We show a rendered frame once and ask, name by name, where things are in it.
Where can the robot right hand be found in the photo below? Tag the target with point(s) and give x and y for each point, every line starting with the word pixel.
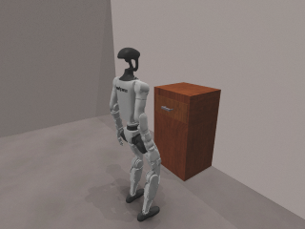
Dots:
pixel 153 156

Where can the robot right forearm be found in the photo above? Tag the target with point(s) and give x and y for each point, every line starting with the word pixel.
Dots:
pixel 143 128

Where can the right robot upper arm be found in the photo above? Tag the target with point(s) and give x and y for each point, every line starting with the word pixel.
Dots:
pixel 141 92

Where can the drawer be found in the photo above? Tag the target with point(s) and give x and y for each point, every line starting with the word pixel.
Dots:
pixel 180 109

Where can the robot right shin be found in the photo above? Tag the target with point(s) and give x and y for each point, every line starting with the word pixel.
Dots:
pixel 150 189

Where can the robot left hand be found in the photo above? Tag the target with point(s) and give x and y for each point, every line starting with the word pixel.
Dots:
pixel 118 134

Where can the cabinet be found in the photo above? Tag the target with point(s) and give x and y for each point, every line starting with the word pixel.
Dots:
pixel 186 149

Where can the robot left forearm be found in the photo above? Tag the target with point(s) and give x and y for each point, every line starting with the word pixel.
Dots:
pixel 117 119

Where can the left robot upper arm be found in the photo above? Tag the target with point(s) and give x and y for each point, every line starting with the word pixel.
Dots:
pixel 114 99

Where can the handle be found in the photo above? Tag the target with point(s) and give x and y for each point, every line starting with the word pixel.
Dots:
pixel 166 109

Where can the humanoid robot torso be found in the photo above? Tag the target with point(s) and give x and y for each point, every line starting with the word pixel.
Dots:
pixel 126 102

